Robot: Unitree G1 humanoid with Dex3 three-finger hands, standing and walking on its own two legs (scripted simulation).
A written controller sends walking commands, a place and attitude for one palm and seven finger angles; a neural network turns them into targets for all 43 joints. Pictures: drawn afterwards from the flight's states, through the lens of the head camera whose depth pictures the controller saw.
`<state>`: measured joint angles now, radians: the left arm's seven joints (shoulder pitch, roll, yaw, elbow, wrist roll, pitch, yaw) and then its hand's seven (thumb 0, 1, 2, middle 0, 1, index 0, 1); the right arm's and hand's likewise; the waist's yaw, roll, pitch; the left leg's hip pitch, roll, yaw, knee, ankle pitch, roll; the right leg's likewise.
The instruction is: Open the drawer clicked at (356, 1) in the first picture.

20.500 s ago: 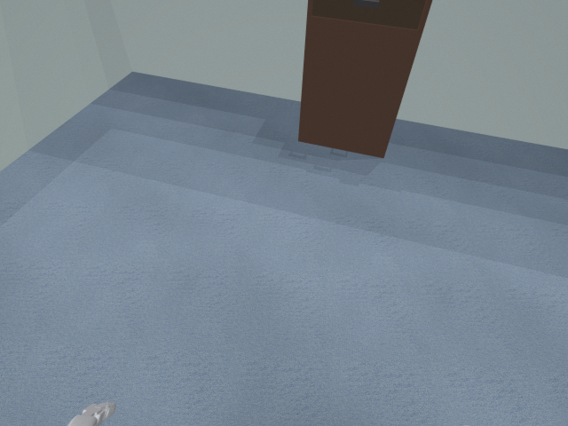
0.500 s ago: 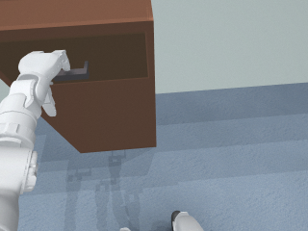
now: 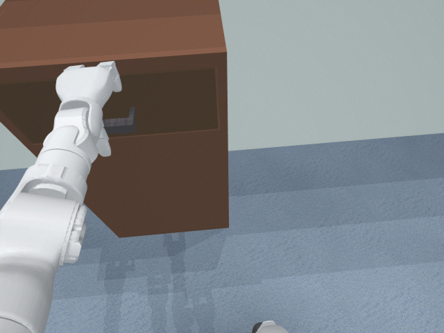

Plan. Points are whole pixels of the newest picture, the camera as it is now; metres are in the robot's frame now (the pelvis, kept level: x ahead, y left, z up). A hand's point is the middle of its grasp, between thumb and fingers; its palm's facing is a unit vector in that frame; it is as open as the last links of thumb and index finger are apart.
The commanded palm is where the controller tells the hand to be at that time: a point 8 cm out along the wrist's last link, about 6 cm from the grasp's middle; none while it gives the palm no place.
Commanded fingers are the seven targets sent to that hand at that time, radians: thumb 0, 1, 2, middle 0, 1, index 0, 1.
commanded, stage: move the hooked fingers above the handle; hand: left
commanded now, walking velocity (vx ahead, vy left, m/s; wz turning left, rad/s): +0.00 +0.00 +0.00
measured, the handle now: (112, 119) +0.56 +0.21 +0.04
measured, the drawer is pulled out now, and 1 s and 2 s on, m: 0.00 0.00 0.00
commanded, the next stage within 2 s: lift the fingers back up to retry in 0.26 s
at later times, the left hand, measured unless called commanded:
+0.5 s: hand (93, 114) +0.52 +0.22 +0.09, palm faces +0.06 -0.01 -1.00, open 13.3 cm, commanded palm +0.50 +0.22 +0.14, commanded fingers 0.00 -0.50 0.30 -0.30 -1.20 -0.30 -1.20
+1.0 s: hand (99, 117) +0.51 +0.21 +0.09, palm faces +0.04 +0.00 -1.00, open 13.7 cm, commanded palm +0.49 +0.22 +0.14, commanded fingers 0.00 -0.50 0.30 -0.30 -1.20 -0.30 -1.20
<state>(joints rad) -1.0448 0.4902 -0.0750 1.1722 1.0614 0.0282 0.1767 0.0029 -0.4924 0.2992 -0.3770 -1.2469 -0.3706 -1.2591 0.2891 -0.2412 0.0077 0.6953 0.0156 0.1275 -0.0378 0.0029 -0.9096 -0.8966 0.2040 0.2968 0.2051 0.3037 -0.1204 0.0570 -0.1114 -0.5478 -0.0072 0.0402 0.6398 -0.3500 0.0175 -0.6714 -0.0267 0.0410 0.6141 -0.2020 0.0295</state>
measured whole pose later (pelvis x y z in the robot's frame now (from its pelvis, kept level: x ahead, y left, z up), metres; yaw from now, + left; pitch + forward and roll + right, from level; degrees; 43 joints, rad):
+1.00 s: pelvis +0.01 +0.00 +0.00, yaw +1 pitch +16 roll +0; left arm -0.93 0.50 -0.05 1.05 1.09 -0.09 0.26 0.00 -0.49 0.30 -0.34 -1.22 -0.34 -1.22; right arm 0.34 -0.27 -0.06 0.72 -0.02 0.09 -0.03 0.00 -0.91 -0.90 0.20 0.30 0.20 0.30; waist -0.09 0.05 -0.11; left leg -0.57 0.00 0.02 0.66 -0.37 0.01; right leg -0.69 -0.02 0.02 0.63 -0.23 0.02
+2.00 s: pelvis +0.02 +0.00 +0.00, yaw +0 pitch +15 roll +0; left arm -0.85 0.44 -0.07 0.97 1.08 -0.10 0.20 0.00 -0.49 0.30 -0.32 -1.20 -0.32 -1.20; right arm 0.33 -0.25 -0.06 0.70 -0.01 0.10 -0.03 0.00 -0.91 -0.90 0.20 0.30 0.20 0.30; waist -0.08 0.05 -0.10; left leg -0.51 0.00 0.03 0.62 -0.37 0.02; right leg -0.63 -0.03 0.03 0.60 -0.23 0.03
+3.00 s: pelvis +0.01 +0.00 +0.00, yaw +1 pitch +14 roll +0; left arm -0.82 0.47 -0.04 0.87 1.08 -0.14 0.30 0.01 -0.49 0.30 -0.32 -1.22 -0.32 -1.20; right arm 0.29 -0.27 -0.05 0.70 -0.02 0.09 -0.04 0.00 -0.91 -0.90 0.20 0.30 0.20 0.30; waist -0.07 0.04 -0.09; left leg -0.53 0.00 0.02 0.67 -0.39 0.01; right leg -0.65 -0.03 0.02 0.66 -0.25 0.02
